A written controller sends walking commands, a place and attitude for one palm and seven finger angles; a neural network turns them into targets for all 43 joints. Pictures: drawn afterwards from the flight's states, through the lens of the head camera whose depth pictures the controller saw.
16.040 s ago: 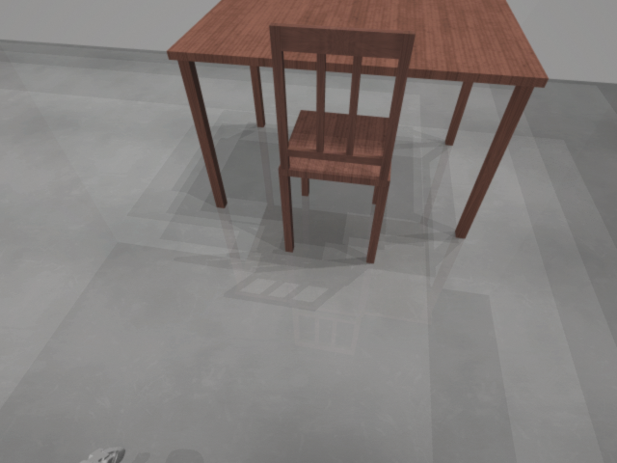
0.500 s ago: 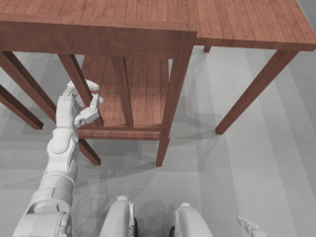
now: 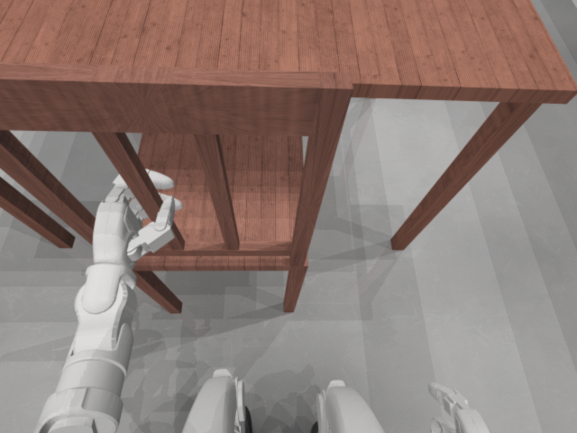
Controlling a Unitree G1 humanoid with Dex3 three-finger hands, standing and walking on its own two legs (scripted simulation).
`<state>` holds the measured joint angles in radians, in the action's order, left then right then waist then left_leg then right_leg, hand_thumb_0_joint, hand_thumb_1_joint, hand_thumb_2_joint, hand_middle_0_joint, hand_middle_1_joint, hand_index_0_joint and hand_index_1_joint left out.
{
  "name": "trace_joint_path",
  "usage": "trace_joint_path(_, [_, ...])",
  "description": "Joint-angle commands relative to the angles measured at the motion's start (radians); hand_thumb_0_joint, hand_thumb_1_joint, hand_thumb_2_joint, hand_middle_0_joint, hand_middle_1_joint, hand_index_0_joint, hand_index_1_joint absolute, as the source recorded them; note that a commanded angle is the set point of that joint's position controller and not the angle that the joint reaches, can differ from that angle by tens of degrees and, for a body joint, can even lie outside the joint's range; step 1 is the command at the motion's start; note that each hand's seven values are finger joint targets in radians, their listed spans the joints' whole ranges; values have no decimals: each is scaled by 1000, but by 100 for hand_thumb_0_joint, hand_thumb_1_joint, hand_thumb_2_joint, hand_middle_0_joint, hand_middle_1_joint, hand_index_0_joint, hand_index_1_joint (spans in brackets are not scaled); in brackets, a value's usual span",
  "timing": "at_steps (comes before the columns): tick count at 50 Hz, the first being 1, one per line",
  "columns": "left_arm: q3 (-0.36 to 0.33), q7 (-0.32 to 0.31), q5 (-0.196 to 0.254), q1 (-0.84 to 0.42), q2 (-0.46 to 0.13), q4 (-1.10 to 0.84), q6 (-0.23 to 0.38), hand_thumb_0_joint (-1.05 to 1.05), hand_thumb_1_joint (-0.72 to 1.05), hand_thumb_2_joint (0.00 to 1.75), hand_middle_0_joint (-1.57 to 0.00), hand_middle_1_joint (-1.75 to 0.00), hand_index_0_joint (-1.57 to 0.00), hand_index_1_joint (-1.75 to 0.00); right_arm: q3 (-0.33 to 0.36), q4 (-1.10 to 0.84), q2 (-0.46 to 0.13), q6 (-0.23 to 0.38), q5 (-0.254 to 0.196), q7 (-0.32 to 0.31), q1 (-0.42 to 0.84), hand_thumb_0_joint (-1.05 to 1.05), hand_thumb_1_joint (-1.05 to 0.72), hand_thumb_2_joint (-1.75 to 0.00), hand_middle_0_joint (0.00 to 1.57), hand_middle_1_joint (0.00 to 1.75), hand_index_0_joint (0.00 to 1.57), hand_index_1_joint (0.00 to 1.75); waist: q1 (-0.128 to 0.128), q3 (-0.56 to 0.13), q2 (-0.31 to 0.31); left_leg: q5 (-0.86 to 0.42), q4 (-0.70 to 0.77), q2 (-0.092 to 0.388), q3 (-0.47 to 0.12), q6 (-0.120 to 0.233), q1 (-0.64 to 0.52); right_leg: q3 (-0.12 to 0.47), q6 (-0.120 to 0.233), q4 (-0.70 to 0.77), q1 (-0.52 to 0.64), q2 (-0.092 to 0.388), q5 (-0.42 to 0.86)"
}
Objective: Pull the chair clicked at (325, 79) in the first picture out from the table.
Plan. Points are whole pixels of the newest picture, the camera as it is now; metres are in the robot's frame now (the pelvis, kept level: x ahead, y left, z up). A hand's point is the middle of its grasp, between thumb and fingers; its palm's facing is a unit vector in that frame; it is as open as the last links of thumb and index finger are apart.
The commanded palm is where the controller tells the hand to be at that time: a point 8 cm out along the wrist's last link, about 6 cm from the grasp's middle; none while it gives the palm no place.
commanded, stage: step backward, pulling the chair out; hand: left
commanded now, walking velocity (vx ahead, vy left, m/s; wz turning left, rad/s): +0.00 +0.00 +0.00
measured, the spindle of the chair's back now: (151, 202) +0.42 +0.18 +0.02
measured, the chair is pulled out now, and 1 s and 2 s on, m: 0.00 0.08 0.25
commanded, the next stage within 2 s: none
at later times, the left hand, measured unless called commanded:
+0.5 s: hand (166, 218) +0.39 +0.16 +0.03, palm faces +0.07 -0.99 -0.12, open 5.3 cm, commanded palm +0.35 +0.20 +0.03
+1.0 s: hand (180, 278) +0.31 +0.13 +0.03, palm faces +0.02 -0.99 -0.16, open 5.2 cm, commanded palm +0.28 +0.18 +0.03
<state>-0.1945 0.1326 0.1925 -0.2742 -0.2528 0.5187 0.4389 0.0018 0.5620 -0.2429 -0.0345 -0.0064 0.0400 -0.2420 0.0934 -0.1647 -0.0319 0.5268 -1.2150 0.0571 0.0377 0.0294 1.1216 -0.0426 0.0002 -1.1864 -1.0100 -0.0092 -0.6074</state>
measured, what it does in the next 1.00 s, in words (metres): rises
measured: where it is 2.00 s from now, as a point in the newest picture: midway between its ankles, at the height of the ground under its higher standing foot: outside the picture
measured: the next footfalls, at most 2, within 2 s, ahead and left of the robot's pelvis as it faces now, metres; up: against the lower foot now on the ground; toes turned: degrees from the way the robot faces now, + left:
left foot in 1.28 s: -0.05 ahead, +0.15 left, +0.00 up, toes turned -3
right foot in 1.48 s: -0.08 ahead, -0.12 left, +0.00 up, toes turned -5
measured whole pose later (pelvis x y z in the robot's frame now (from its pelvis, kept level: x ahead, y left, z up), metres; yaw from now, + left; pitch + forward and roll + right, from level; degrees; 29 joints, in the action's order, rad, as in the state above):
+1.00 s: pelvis -0.05 +0.00 +0.09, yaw -5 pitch +3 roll -1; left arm -0.10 -0.10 0.08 -0.37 -0.20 0.89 0.20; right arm -0.01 0.65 -0.22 -0.05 -0.01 -0.08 -0.19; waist 0.06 0.14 -0.02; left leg 0.21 -0.58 0.06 0.12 0.03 0.43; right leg -0.03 0.00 -0.57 -0.35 0.00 -0.26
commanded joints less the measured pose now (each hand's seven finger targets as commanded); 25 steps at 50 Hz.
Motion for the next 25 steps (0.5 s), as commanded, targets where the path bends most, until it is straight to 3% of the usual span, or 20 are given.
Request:
trace_joint_path(1, [35,34,-5,-9,-63,-256,81,0,90,90,-50,-145,-50,-145,66,-105,-142,36,5,-3,-66,0,-90,-90,20,30,20,30,-23,-447,-30,-614,95,-21,-59,-6,-439,1,18,108,203,-10,643])
trace_joint_path(2, [-96,-101,-127,-434,-406,-459,-17,0,90,90,-50,-145,-50,-145,55,-129,-141,-31,-32,-55,-108,0,-90,-90,20,30,20,30,-46,-693,-116,-541,282,-5,-16,5,-753,102,28,294,581,60,732])
trace_joint_path(3, [-78,-168,-144,-447,-370,-440,-83,0,90,90,-50,-145,-50,-145,55,-146,-132,-40,-29,-89,-133,0,-90,-90,20,30,20,30,-29,-617,-139,-570,297,-18,-22,4,-781,91,23,348,585,51,828])
trace_joint_path(4, [-27,-200,-152,-342,-269,-315,-145,0,90,90,-50,-145,-50,-145,49,-123,-128,-49,-32,-108,-106,0,-90,-90,20,30,20,30,-21,-533,-137,-609,322,-11,-29,3,-764,85,17,361,541,57,860])
trace_joint_path(5, [50,-210,-161,-272,-170,-189,-191,0,90,90,-50,-145,-50,-145,44,-104,-124,-60,-38,-117,-104,0,-90,-90,20,30,20,30,-11,-417,-73,-528,384,17,-65,2,-771,57,6,393,494,54,698])
trace_joint_path(6, [73,-220,-167,-255,-143,-120,-223,0,90,90,-50,-145,-50,-145,44,-87,-129,-71,-38,-129,-97,0,-90,-90,20,30,20,30,-15,-347,-53,-560,407,29,-75,12,-752,58,-3,414,495,52,694])
trace_joint_path(7, [93,-229,-174,-262,-125,-61,-244,0,90,90,-50,-145,-50,-145,41,-69,-131,-79,-37,-138,-97,0,-90,-90,20,30,20,30,-14,-311,-35,-657,420,37,-76,16,-752,64,-14,431,531,59,787])
trace_joint_path(8, [104,-228,-179,-302,-121,-46,-253,0,90,90,-50,-145,-50,-145,43,-58,-133,-83,-35,-147,-97,0,-90,-90,20,30,20,30,-10,-307,-26,-738,457,53,-88,9,-787,42,-9,440,548,60,794])
trace_joint_path(10, [116,-229,-172,-354,-98,60,-249,0,90,90,-50,-145,-50,-145,43,-29,-134,-85,-30,-156,-96,0,-90,-90,20,30,20,30,-14,-283,-14,-887,483,84,-95,12,-852,56,-23,477,594,69,885])
trace_joint_path(11, [121,-221,-162,-386,-94,112,-240,0,90,90,-50,-145,-50,-145,47,-27,-142,-87,-35,-152,-89,0,-90,-90,20,30,20,30,-24,-261,4,-803,528,104,-110,18,-873,67,-32,515,616,70,778])
trace_joint_path(12, [121,-219,-165,-407,-98,150,-231,0,90,90,-50,-145,-50,-145,48,-20,-140,-86,-34,-156,-78,0,-90,-90,20,30,20,30,-24,-227,-41,-810,547,117,-120,19,-875,63,-25,526,611,71,746])
trace_joint_path(13, [112,-220,-172,-425,-113,182,-223,0,90,90,-50,-145,-50,-145,50,-10,-145,-82,-29,-161,-77,0,-90,-90,20,30,20,30,-26,-207,-92,-893,563,128,-132,20,-897,56,-15,526,614,72,746])
trace_joint_path(14, [125,-217,-173,-410,-90,223,-214,0,90,90,-50,-145,-50,-145,49,1,-139,-78,-26,-158,-83,0,-90,-90,20,30,20,30,-26,-204,-143,-1015,570,142,-145,23,-958,52,-11,528,604,69,710])
trace_joint_path(16, [129,-207,-169,-404,-78,257,-197,0,90,90,-50,-145,-50,-145,51,11,-133,-67,-16,-147,-82,0,-90,-90,20,30,20,30,-32,-200,-190,-1178,581,168,-160,31,-1087,48,-8,562,577,58,568])
trace_joint_path(19, [115,-200,-169,-373,-88,266,-182,0,90,90,-50,-145,-50,-145,50,7,-130,-55,-5,-131,-66,0,-90,-90,20,30,20,30,-44,-194,-220,-1244,598,185,-162,28,-1162,44,1,613,601,52,524])
trace_joint_path(21, [102,-197,-168,-343,-94,251,-172,0,90,90,-50,-145,-50,-145,49,1,-129,-50,-3,-125,-53,0,-90,-90,20,30,20,30,-51,-194,-211,-1211,606,187,-157,24,-1145,49,6,643,648,60,575])
trace_joint_path(25, [73,-200,-166,-259,-122,193,-163,0,90,90,-50,-145,-50,-145,53,-19,-130,-51,-10,-125,-43,0,-90,-90,20,30,20,30,-52,-242,-157,-1155,592,180,-111,0,-1111,79,21,677,771,98,858])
